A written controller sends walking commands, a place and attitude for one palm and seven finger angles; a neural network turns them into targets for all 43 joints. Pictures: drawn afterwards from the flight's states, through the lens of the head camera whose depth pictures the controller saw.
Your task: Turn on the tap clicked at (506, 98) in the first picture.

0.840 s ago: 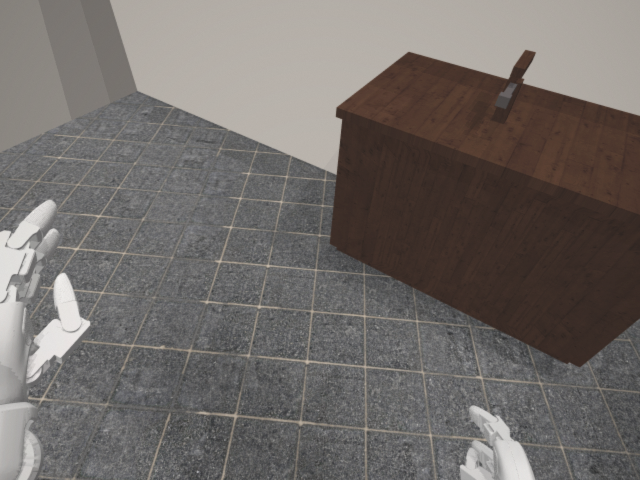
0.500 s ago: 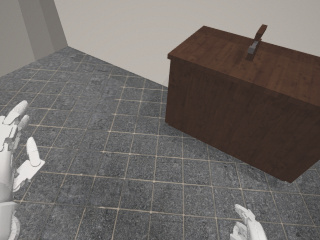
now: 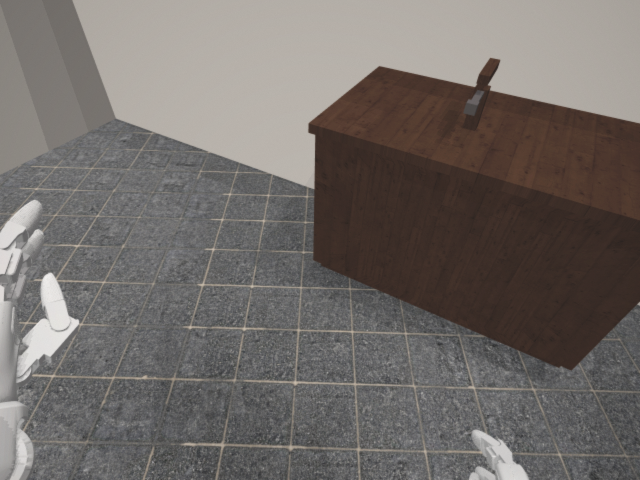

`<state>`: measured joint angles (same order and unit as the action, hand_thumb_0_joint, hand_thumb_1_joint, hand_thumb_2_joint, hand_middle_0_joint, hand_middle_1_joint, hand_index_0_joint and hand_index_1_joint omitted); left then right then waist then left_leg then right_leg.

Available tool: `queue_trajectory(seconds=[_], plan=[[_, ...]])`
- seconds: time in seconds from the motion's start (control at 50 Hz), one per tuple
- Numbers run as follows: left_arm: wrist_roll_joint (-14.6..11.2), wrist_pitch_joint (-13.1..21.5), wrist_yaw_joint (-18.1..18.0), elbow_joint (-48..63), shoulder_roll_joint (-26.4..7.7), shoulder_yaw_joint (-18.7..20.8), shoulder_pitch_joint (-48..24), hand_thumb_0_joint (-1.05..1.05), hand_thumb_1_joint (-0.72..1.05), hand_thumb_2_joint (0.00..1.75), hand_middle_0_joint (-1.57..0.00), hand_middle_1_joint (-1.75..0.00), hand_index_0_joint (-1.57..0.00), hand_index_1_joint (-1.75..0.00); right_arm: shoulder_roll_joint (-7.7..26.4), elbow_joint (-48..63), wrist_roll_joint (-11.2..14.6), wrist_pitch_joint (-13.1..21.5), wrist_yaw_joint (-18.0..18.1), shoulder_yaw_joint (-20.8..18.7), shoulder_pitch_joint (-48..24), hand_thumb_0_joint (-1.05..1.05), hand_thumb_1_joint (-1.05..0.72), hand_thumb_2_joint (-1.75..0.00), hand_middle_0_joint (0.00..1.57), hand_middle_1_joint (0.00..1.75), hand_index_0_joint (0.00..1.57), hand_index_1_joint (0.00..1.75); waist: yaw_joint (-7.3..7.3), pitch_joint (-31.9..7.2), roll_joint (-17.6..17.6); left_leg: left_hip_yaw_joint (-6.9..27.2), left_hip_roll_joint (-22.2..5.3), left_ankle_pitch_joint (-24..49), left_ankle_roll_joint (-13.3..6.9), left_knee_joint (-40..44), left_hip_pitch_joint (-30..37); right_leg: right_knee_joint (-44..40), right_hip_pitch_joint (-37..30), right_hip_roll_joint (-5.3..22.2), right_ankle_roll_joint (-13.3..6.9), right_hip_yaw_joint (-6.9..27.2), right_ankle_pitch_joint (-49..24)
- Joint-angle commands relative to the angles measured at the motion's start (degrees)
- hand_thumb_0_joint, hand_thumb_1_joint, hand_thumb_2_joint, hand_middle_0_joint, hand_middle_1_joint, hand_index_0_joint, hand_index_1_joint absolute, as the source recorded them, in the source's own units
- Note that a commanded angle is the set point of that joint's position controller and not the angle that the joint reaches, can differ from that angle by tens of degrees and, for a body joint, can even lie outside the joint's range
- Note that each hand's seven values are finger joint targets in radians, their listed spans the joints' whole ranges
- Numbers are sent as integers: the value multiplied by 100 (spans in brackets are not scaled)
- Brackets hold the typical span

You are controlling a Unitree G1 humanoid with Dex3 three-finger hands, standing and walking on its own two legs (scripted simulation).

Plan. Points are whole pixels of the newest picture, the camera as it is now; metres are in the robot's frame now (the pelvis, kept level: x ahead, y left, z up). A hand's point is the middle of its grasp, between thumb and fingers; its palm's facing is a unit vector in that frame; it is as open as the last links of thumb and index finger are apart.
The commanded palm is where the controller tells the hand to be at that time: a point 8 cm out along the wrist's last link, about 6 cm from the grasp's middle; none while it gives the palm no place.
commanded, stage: walk to a spot facing it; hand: left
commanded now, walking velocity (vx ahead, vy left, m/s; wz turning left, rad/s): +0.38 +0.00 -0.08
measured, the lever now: (471, 107) +0.97 -0.34 +0.05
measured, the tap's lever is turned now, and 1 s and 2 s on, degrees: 0 0 0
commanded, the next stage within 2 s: turn to face it in 0.40 s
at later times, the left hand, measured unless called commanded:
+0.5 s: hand (142, 203) +0.37 +0.23 +0.19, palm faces +0.36 -0.84 -0.40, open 7.4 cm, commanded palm +0.31 +0.28 +0.19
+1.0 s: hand (259, 140) +0.49 +0.11 +0.21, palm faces +0.11 -0.85 -0.51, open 7.4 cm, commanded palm +0.46 +0.18 +0.19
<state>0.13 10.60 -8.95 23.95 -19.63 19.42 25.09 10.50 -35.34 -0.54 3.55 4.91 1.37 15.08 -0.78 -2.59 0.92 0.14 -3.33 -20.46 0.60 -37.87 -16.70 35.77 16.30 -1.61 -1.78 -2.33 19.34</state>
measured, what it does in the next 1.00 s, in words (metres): walks ahead, turning right: left foot, then right foot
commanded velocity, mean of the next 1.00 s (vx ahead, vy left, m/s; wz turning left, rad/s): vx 0.14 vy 0.00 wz -0.39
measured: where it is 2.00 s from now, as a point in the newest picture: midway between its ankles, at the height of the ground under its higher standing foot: outside the picture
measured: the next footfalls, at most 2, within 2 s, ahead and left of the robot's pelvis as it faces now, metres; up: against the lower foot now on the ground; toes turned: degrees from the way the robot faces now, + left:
left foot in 0.30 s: +0.17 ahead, +0.15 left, +0.00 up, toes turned +8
right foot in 0.64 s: +0.29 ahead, -0.12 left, +0.00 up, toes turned -16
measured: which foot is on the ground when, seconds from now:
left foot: down 0.00-0.02, up 0.04-0.28, down 0.30-0.66, up 0.68-1.00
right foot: down 0.00-0.32, up 0.34-0.62, down 0.64-1.00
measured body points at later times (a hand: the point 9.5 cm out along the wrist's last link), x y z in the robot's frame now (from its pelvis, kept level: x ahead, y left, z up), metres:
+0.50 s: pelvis +0.13 +0.01 +0.01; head +0.15 +0.01 +0.46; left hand +0.34 +0.28 +0.21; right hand +0.30 -0.20 -0.08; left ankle +0.13 +0.14 -0.72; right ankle +0.13 -0.10 -0.67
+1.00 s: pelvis +0.22 -0.04 +0.01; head +0.26 -0.05 +0.46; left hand +0.48 +0.16 +0.23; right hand +0.31 -0.34 -0.08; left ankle +0.29 +0.11 -0.69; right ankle +0.25 -0.11 -0.72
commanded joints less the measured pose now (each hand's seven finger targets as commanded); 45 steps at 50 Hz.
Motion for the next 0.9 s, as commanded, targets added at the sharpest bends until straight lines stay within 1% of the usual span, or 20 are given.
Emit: queue_trajectory(seconds=[0.0,0.04,0.06,0.14,0.2,0.24,0.26,0.28,0.3,0.32,0.36,0.44,0.56,0.58,0.6,0.62,0.64,0.66,0.74,0.88], plan=[[-9,352,-76,1091,-1055,496,-525,0,90,90,-20,-30,-20,-30,738,951,39,276,-22,-317,-906,0,-90,-90,20,30,20,30,171,436,-1683,-470,285,-1078,-96,-1914,-2653,-2360,-1140,2110,-1159,3756,1778],[-14,458,-83,1089,-1085,498,-732,0,90,90,-20,-30,-20,-30,878,858,31,298,-65,-371,-906,0,-90,-90,20,30,20,30,52,541,-860,132,-50,-793,-4,-2966,-2973,-2544,-1139,2392,-1492,3832,1336],[-18,526,-75,1177,-1127,523,-633,0,90,90,-20,-30,-20,-30,779,815,22,278,-77,-283,-796,0,-90,-90,20,30,20,30,55,484,-534,153,-201,-594,-2,-2851,-2837,-2343,-1164,2257,-1465,3245,573],[-19,685,-99,1466,-1249,763,-399,0,90,90,-20,-30,-20,-30,621,815,-10,148,-74,-235,-870,0,-90,-90,20,30,20,30,55,-11,-589,-359,-329,-16,-31,-1047,-1647,-1720,-1055,1624,-985,1124,-1560],[-92,648,-125,1705,-1148,776,-218,0,90,90,-20,-30,-20,-30,586,938,-28,222,-55,-286,-842,0,-90,-90,20,30,20,30,167,-250,-671,-933,21,531,-81,212,-463,-1386,-890,1302,-788,796,-1651],[-154,594,-138,1792,-995,680,-34,0,90,90,-20,-30,-20,-30,667,958,-13,298,5,-371,-656,0,-90,-90,20,30,20,30,27,-584,-285,-1148,167,1245,-111,1062,761,-462,-687,952,-472,418,-1922],[-174,627,-146,1963,-1038,711,-45,0,90,90,-20,-30,-20,-30,748,998,15,308,40,-421,-568,0,-90,-90,20,30,20,30,-53,-831,139,-717,-104,1323,-278,1217,1705,506,-102,756,-248,328,-1903],[-178,664,-165,2051,-1031,762,8,0,90,90,-20,-30,-20,-30,948,996,4,274,46,-497,-605,0,-90,-90,20,30,20,30,-74,-1047,1284,932,-1256,1306,-766,1425,2628,1672,1132,280,72,-1,-251],[-195,712,-187,2101,-1052,734,-99,0,90,90,-20,-30,-20,-30,868,1036,18,243,22,-443,-653,0,-90,-90,20,30,20,30,-32,-952,1672,2295,-2243,1671,-1344,1826,2697,2802,1856,70,166,-4,1525],[-134,694,-160,1685,-1253,842,-189,0,90,90,-20,-30,-20,-30,827,946,30,238,-7,-408,-722,0,-90,-90,20,30,20,30,-43,-586,1164,2353,-2377,841,-1481,2125,2053,3373,2038,221,139,289,1462],[-138,599,-89,1904,-1169,737,-470,0,90,90,-20,-30,-20,-30,714,827,3,285,-15,-363,-787,0,-90,-90,20,30,20,30,-89,-94,1055,2009,-2337,998,-1522,2108,1591,3493,2428,649,217,369,1142],[-79,524,-56,2027,-995,618,-307,0,90,90,-20,-30,-20,-30,765,821,52,368,-58,-355,-725,0,-90,-90,20,30,20,30,78,-60,1176,-138,-1665,1723,-907,1958,1036,1903,1554,681,255,-254,389],[-100,414,21,1362,-1071,826,-239,0,90,90,-20,-30,-20,-30,711,934,40,361,-100,-363,-708,0,-90,-90,20,30,20,30,109,-119,1077,-1117,-1535,2526,-466,867,667,-34,84,154,313,-1048,-542],[-113,383,53,1207,-1120,863,-296,0,90,90,-20,-30,-20,-30,670,920,67,351,-108,-372,-759,0,-90,-90,20,30,20,30,187,-254,756,-1261,-1469,2492,-367,98,522,-336,-357,108,290,-1032,-849],[-77,370,73,1191,-1155,841,-449,0,90,90,-20,-30,-20,-30,608,901,86,344,-139,-389,-705,0,-90,-90,20,30,20,30,234,-428,23,-1473,-1114,2182,-206,-1212,225,-791,-813,377,117,-515,-1495],[-27,365,64,1171,-1342,918,-580,0,90,90,-20,-30,-20,-30,482,973,90,326,-162,-387,-782,0,-90,-90,20,30,20,30,223,-517,-1539,-1486,-359,101,31,-2792,-1065,-953,-1499,1365,-439,1469,-3656],[-101,299,30,949,-1234,973,-370,0,90,90,-20,-30,-20,-30,450,1083,58,346,-175,-345,-912,0,-90,-90,20,30,20,30,228,-660,-1998,-730,92,-1687,167,-3702,-1953,-1154,-1659,2240,-969,3040,-5063],[-124,322,-8,1393,-1323,1018,-595,0,90,90,-20,-30,-20,-30,475,1025,37,331,-208,-338,-899,0,-90,-90,20,30,20,30,144,-684,-1451,-75,-253,-1542,240,-3823,-1773,-1298,-1392,2387,-928,3042,-4574],[-179,556,-50,2017,-1379,1108,-82,0,90,90,-20,-30,-20,-30,491,881,23,24,-319,-240,-1042,0,-90,-90,20,30,20,30,107,-969,-469,30,-288,-450,384,-3776,-1849,-1053,-1360,1781,-836,1869,-3576],[-337,673,-136,2313,-1498,1408,613,0,90,90,-20,-30,-20,-30,617,1040,-2,-33,-317,-354,-955,0,-90,-90,20,30,20,30,213,-994,-366,-241,-118,-144,399,-1398,-1225,-1190,-973,1532,-904,1813,-3289]])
